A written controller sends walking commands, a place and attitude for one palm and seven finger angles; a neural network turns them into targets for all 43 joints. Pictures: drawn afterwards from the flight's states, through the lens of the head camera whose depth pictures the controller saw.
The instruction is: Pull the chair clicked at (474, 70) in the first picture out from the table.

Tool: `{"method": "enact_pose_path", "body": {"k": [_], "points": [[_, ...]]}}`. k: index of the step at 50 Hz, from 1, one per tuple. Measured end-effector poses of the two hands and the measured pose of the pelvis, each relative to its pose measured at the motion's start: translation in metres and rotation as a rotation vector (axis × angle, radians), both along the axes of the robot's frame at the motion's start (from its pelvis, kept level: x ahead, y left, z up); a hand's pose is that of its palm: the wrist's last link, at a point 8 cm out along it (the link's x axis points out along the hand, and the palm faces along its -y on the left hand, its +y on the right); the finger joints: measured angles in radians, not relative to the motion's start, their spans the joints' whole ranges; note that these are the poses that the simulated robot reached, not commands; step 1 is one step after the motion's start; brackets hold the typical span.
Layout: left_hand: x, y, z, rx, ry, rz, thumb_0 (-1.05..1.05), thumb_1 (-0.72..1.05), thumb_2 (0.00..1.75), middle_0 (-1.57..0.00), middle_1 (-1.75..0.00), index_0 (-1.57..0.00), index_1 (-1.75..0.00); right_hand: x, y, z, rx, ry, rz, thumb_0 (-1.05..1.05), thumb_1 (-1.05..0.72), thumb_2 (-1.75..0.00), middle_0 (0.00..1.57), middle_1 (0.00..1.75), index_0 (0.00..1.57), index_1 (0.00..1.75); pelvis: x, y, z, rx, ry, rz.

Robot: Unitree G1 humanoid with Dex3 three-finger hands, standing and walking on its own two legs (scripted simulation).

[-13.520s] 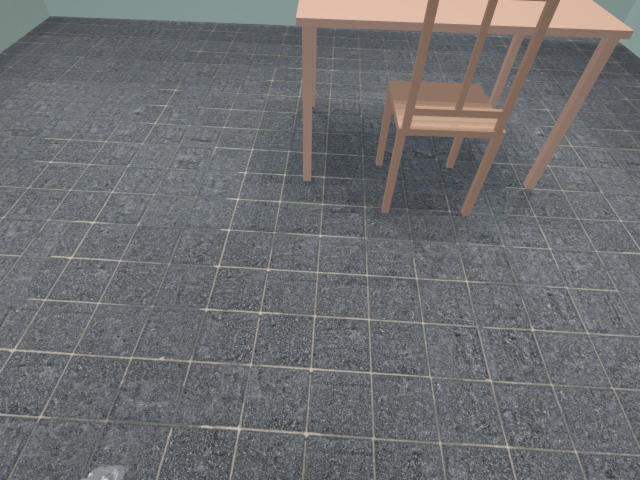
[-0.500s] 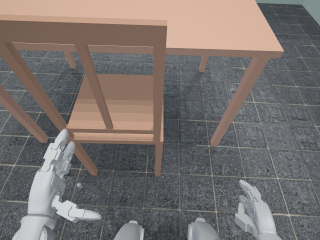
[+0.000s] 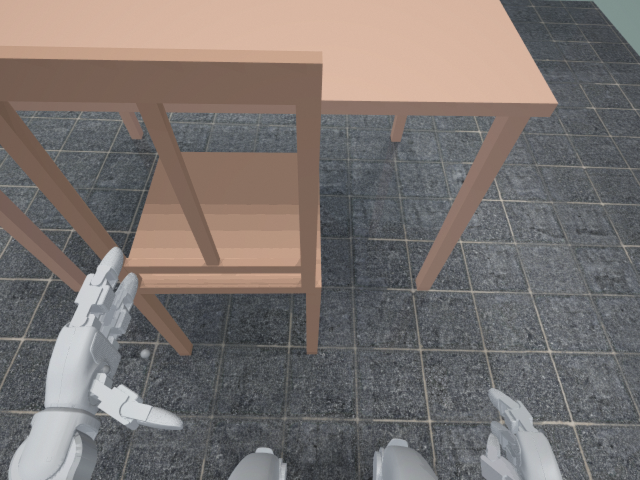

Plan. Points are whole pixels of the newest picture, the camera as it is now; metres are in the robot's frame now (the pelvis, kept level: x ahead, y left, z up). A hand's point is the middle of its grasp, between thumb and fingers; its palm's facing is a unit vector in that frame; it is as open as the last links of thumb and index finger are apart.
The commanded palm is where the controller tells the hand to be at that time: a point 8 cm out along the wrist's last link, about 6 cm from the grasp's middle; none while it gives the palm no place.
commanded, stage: raise the hand toward the chair's back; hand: left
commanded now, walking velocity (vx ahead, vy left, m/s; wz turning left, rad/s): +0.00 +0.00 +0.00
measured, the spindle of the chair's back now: (188, 201) +0.48 +0.22 +0.02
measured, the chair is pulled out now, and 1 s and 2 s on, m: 0.00 0.00 0.00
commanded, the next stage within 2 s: aim the fingers beside a spindle in 0.30 s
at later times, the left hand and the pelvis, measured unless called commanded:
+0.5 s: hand (148, 356) +0.25 +0.20 +0.04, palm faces +0.07 -1.00 -0.07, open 17.0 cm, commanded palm +0.23 +0.26 +0.04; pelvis +0.00 +0.00 +0.00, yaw +1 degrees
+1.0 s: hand (166, 330) +0.28 +0.20 +0.02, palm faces +0.05 -1.00 -0.05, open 17.0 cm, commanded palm +0.26 +0.25 +0.02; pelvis -0.01 +0.00 -0.01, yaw +0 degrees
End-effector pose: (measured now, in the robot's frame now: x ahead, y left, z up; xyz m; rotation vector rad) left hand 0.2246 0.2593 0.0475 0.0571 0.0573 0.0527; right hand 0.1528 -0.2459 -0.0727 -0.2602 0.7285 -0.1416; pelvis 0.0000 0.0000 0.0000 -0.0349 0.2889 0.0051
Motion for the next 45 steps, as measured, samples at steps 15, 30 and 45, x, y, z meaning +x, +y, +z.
{"method": "enact_pose_path", "body": {"k": [15, 30, 45], "points": [[-0.004, -0.002, 0.001, 0.015, -0.010, 0.015, -0.01, -0.50, 0.30, -0.06, -0.08, -0.06, -0.08, 0.012, 0.008, -0.003, 0.028, -0.021, 0.029, 0.02, -0.90, -0.89, 0.20, 0.30, 0.20, 0.30, -0.001, -0.002, -0.001, 0.005, 0.002, 0.003], [0.007, -0.005, -0.008, 0.001, -0.018, 0.009, -0.01, -0.50, 0.30, -0.06, -0.08, -0.06, -0.08, 0.015, 0.005, -0.008, 0.014, -0.020, 0.046, 0.02, -0.90, -0.89, 0.20, 0.30, 0.21, 0.30, -0.003, -0.005, -0.005, 0.003, 0.015, 0.009], [0.027, -0.006, -0.019, 0.000, -0.025, 0.007, -0.01, -0.50, 0.30, -0.06, -0.08, -0.06, -0.08, -0.004, -0.002, -0.020, 0.008, 0.045, 0.013, 0.02, -0.90, -0.89, 0.20, 0.30, 0.20, 0.30, -0.006, -0.004, -0.011, 0.007, 0.038, -0.001]]}}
